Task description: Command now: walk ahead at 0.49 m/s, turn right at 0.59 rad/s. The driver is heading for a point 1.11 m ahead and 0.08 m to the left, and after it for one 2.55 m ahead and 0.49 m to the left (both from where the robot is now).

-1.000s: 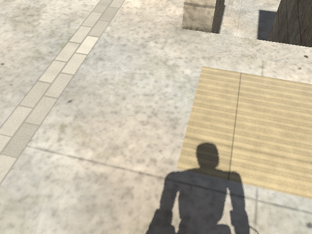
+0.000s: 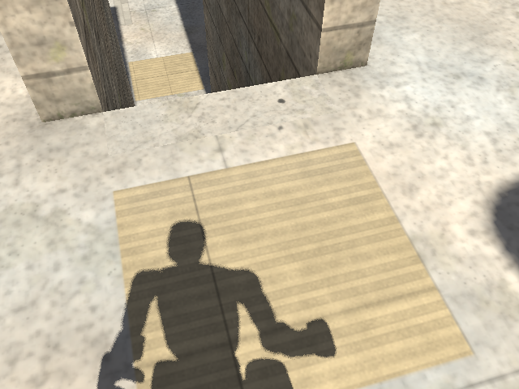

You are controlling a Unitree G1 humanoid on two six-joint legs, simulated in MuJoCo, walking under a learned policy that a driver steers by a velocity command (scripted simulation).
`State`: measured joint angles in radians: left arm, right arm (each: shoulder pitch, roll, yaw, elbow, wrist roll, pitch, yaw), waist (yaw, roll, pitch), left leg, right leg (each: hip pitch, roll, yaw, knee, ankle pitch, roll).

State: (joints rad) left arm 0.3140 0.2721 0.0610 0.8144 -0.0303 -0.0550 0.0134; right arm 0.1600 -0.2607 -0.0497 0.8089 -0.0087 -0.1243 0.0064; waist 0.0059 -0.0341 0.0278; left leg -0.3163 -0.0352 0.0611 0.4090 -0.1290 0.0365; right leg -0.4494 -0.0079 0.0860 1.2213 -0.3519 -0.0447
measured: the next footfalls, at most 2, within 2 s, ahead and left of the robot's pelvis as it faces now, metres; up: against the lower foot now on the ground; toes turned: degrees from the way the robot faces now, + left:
right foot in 0.34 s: +0.32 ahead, -0.17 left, +0.00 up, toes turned -9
left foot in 0.80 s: +0.26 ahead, +0.06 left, +0.00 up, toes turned +4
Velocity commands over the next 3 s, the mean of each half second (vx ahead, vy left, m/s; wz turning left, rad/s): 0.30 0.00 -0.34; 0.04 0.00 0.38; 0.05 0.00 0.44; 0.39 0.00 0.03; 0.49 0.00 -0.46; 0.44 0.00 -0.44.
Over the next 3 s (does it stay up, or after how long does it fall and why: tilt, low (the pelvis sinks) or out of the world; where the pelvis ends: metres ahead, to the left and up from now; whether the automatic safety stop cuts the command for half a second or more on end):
stays up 0.94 0.12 0.01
